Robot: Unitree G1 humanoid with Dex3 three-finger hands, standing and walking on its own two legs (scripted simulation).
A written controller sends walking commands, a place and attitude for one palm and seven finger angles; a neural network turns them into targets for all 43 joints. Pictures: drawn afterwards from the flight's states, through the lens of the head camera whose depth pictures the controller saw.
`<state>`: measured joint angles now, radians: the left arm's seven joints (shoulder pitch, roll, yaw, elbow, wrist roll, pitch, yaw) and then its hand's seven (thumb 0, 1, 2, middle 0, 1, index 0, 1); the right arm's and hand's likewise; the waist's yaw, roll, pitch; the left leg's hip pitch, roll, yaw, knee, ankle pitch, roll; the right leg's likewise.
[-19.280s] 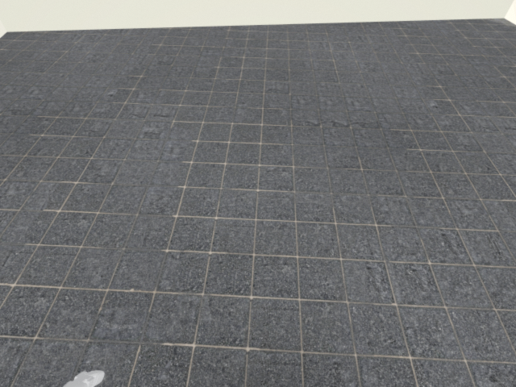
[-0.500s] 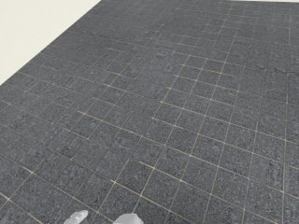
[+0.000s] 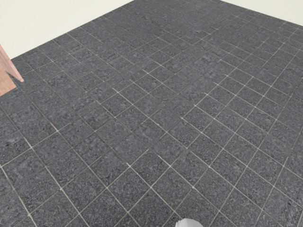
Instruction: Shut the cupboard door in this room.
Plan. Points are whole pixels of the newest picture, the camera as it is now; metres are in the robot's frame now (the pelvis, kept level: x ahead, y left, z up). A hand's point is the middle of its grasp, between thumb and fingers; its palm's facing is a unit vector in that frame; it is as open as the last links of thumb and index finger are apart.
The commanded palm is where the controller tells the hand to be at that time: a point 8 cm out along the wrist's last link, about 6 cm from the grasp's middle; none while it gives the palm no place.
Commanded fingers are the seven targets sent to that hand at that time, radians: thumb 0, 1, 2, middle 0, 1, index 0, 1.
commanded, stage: turn or walk to find it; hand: left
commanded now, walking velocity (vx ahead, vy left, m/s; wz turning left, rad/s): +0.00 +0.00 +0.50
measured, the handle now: out of the picture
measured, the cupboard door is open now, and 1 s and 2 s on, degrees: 90 90 90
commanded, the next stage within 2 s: none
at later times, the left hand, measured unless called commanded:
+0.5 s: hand out of the picture +0.02 +0.15 -0.14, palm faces +0.26 -0.92 -0.28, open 7.4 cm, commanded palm none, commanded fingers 0.00 0.90 0.90 -0.20 -0.30 -0.20 -0.30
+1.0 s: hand out of the picture -0.06 +0.21 -0.15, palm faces +0.52 -0.82 -0.24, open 7.4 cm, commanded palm none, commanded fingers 0.00 0.90 0.90 -0.20 -0.30 -0.20 -0.30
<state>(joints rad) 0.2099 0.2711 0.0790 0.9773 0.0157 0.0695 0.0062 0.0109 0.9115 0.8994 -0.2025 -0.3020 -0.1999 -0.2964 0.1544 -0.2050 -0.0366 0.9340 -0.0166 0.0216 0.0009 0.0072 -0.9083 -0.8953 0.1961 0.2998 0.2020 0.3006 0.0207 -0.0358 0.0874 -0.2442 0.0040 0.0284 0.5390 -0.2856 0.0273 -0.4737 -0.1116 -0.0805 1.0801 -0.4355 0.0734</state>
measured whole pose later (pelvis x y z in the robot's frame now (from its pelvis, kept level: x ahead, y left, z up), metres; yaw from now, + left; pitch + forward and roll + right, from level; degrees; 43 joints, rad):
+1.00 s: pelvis -0.01 -0.02 +0.01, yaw +30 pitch +0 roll +0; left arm 0.22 0.26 0.07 0.95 0.02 0.02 -0.04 0.01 0.91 0.90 -0.20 -0.30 -0.20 -0.30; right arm 0.28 -0.20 -0.03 0.97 -0.02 -0.02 0.01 0.01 -0.91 -0.90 0.20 0.30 0.20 0.30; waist 0.00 -0.01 0.03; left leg -0.14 0.00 -0.03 0.40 -0.27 0.01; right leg -0.53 -0.13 -0.06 1.00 -0.31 0.08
